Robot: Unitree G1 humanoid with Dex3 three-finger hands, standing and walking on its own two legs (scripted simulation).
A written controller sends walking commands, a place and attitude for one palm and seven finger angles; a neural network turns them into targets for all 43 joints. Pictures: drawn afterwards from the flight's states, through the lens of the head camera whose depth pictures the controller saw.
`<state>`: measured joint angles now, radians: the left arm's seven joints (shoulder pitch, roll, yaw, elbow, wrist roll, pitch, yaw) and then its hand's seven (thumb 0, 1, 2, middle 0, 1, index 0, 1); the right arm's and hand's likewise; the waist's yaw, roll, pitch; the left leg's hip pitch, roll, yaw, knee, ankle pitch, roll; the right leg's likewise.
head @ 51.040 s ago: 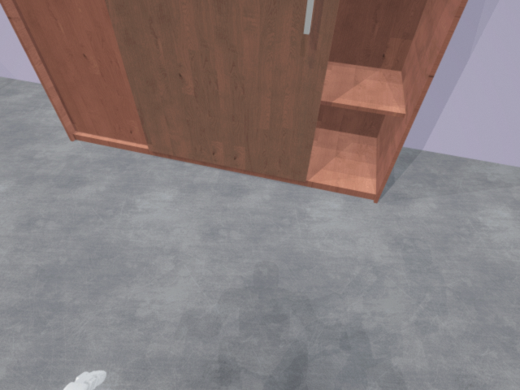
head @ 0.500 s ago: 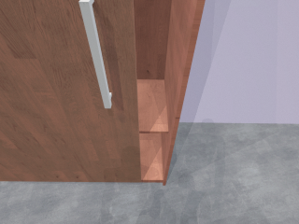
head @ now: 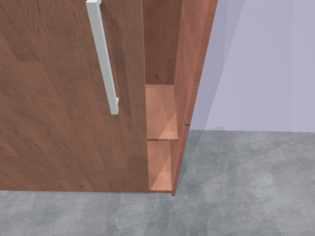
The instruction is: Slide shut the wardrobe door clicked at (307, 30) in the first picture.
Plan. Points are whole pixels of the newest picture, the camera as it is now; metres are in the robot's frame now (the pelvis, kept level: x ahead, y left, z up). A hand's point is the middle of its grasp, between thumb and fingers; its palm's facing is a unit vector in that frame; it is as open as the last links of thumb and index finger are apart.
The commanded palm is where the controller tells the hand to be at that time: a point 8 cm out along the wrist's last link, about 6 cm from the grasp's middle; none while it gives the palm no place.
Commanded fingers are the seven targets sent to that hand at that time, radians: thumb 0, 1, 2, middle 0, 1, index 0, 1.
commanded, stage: look again from close up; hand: left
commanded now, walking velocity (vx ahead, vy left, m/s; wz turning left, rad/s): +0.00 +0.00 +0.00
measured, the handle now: (107, 65) +0.47 +0.17 +0.20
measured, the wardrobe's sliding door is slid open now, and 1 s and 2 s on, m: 0.14 0.14 0.14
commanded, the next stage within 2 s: raise the hand with hooked fingers in 0.72 s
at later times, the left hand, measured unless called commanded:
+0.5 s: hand out of the picture -0.04 +0.16 -0.18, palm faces +0.06 -0.99 -0.16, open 7.4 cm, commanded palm none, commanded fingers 0.00 0.90 0.90 -0.20 -0.30 -0.20 -0.30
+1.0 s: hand (71, 235) +0.13 +0.22 -0.05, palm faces +0.25 -0.93 -0.25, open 7.4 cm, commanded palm +0.10 +0.23 -0.04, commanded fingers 0.00 0.67 0.80 -0.22 -0.45 -0.22 -0.45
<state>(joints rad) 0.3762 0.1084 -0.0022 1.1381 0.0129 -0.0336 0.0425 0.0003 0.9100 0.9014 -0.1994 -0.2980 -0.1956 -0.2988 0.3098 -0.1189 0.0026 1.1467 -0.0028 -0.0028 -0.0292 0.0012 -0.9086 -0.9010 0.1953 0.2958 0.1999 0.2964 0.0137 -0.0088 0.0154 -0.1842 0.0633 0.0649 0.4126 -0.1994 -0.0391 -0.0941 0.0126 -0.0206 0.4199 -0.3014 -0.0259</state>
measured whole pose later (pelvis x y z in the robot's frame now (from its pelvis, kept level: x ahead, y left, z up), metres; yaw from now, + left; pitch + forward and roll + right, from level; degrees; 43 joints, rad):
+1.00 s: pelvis -0.02 +0.01 -0.01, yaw +2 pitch +0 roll +0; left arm 0.50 0.23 0.00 0.13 -0.14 -0.01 0.15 0.08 0.95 0.88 -0.20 -0.33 -0.20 -0.33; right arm 0.35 -0.24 -0.02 0.86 0.06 -0.25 -0.09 0.02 -0.92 -0.90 0.20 0.30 0.20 0.30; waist -0.02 0.05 -0.01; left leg -0.31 0.03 0.03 0.57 -0.25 -0.01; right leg -0.21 -0.02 -0.04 0.59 -0.37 0.00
